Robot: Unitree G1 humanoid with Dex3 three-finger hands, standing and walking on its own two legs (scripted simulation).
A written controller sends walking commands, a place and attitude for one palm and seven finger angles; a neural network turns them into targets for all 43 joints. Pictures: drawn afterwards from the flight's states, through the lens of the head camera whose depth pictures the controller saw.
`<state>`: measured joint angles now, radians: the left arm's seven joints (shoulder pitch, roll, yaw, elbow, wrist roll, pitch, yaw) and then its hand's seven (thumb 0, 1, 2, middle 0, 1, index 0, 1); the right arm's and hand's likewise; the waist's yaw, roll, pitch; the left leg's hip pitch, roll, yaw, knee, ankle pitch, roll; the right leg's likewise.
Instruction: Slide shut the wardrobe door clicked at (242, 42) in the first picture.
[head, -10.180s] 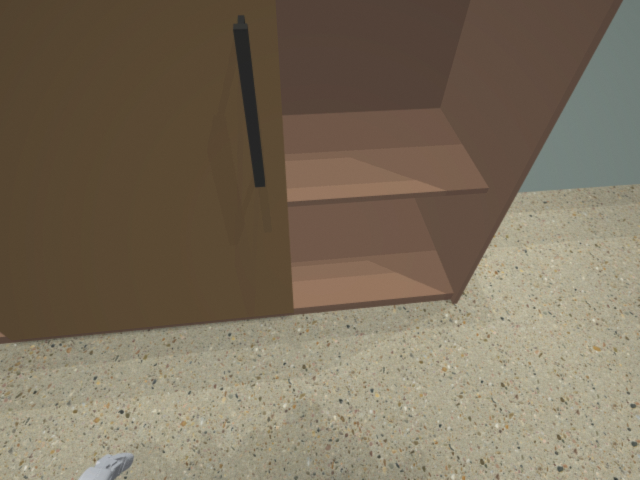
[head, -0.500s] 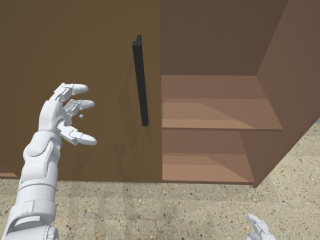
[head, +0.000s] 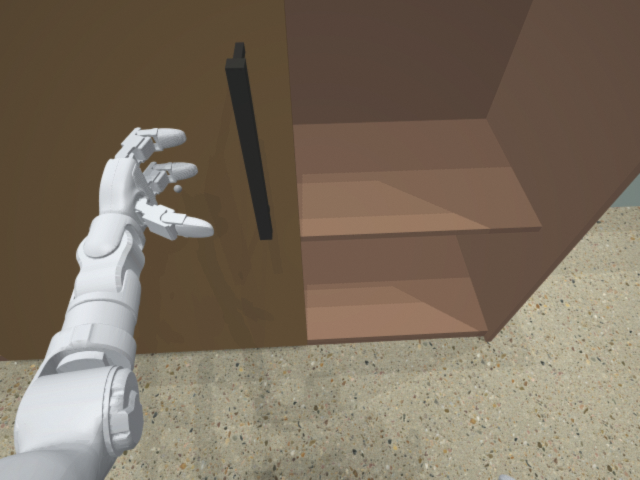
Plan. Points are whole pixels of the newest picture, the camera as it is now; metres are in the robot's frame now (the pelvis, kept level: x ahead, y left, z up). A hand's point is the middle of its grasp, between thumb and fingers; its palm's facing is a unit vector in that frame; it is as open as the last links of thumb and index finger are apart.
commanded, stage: move the hooked fingers beside the handle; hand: left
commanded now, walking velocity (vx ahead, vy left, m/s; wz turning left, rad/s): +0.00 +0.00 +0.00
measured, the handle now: (255, 158) +0.54 +0.09 +0.09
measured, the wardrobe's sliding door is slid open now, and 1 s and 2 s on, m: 0.59 0.59 0.59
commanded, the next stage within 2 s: feel for the door with the fingertips in 1.50 s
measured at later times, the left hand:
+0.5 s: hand (195, 166) +0.50 +0.17 +0.11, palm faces +0.04 -1.00 +0.00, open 13.5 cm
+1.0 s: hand (205, 164) +0.49 +0.15 +0.12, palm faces +0.05 -1.00 +0.01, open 13.8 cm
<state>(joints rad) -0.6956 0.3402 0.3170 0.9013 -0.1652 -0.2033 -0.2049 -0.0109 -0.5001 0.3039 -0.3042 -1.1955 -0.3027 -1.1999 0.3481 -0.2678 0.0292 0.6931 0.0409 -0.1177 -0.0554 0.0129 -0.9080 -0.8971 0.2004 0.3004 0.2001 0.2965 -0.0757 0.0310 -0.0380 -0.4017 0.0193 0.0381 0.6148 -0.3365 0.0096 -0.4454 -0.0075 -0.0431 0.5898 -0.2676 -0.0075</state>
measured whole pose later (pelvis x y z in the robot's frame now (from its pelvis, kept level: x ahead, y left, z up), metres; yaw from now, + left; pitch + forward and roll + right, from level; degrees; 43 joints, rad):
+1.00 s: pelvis +0.00 +0.01 -0.01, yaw +0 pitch +12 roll -1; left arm -0.94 0.37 0.33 1.19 -0.09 -0.33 -0.09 -0.01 -0.50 0.30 -0.32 -1.23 -0.32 -1.22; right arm 0.42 -0.26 0.02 0.71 0.00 -0.06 0.00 0.01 -0.91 -0.90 0.20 0.30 0.20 0.30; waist -0.14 0.03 -0.06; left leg -0.56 0.03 0.03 0.72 -0.37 0.02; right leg -0.59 0.00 -0.04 0.66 -0.28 0.00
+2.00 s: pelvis +0.00 +0.00 -0.01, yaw -1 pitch +12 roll -1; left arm -0.89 0.27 0.28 1.08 -0.08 -0.31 -0.01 -0.01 -0.50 0.30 -0.31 -1.22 -0.30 -1.20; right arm 0.40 -0.25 0.01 0.69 0.00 -0.03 0.00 0.01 -0.91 -0.90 0.20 0.30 0.20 0.30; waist -0.12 0.04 -0.06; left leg -0.52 0.03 0.04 0.69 -0.37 0.01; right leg -0.56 0.00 -0.03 0.66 -0.29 -0.01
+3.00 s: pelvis +0.00 +0.00 -0.01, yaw -1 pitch +11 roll -1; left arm -0.89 0.25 0.28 1.09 -0.08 -0.32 0.00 -0.01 -0.50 0.30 -0.31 -1.20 -0.30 -1.20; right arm 0.39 -0.25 0.01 0.68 0.00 -0.04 0.01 0.01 -0.91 -0.90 0.20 0.30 0.20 0.30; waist -0.12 0.04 -0.07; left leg -0.52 0.04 0.05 0.69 -0.37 0.00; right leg -0.56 0.01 -0.03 0.65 -0.28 -0.01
